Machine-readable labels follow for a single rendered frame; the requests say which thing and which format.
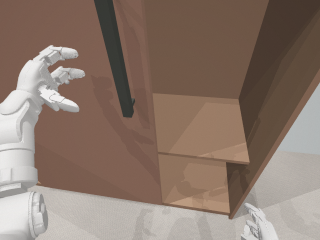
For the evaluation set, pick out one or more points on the robot left upper arm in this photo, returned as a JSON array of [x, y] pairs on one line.
[[23, 216]]

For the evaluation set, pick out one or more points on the left robot hand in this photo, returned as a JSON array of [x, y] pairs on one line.
[[34, 76]]

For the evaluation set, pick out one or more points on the right robot hand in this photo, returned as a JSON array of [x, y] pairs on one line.
[[264, 230]]

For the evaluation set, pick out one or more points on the handle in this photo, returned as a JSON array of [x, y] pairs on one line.
[[108, 23]]

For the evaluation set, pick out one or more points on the wardrobe door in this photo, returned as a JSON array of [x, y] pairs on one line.
[[94, 151]]

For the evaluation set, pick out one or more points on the robot left forearm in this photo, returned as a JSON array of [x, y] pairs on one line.
[[19, 113]]

